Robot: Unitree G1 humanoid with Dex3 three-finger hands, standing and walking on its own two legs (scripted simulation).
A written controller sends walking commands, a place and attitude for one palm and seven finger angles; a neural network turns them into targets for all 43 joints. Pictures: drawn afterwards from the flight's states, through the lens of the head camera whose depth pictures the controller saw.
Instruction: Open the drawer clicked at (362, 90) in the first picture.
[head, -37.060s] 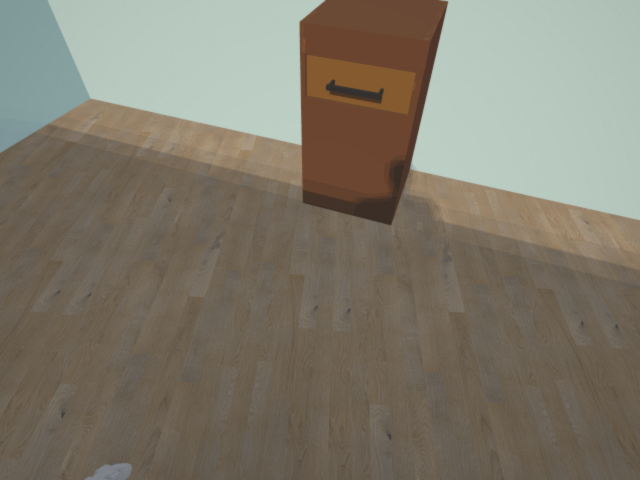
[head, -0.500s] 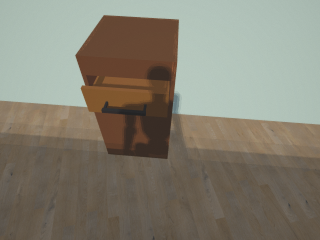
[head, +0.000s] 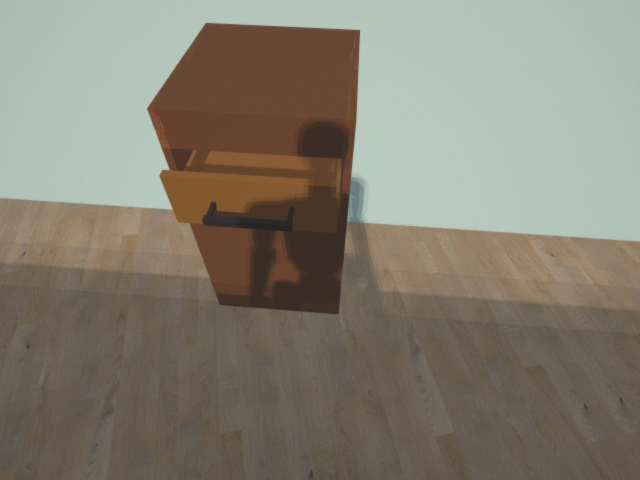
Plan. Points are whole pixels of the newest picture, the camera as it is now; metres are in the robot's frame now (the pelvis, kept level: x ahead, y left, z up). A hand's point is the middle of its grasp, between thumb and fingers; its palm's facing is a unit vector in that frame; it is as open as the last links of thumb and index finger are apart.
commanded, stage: look to check the result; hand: left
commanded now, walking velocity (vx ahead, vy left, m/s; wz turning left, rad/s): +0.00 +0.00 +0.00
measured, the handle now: (249, 216) +0.65 +0.19 -0.15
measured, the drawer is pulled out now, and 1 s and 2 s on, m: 0.09 0.09 0.09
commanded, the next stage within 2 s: take the last steps up to it in 0.18 s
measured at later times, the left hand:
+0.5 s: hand out of the picture +0.02 +0.17 -0.18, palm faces +0.03 -0.98 -0.20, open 7.4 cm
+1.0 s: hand out of the picture +0.07 +0.18 -0.18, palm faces +0.03 -0.97 -0.24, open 7.3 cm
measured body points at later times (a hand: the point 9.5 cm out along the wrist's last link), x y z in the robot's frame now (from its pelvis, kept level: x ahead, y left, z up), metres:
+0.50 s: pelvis +0.01 -0.01 +0.00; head +0.03 -0.01 +0.45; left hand +0.02 +0.22 -0.16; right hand -0.01 -0.23 -0.17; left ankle -0.04 +0.10 -0.74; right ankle +0.01 -0.07 -0.74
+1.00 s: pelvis +0.04 +0.00 -0.01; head +0.09 -0.01 +0.44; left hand +0.07 +0.24 -0.16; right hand +0.03 -0.21 -0.17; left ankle -0.04 +0.10 -0.74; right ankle +0.01 -0.07 -0.74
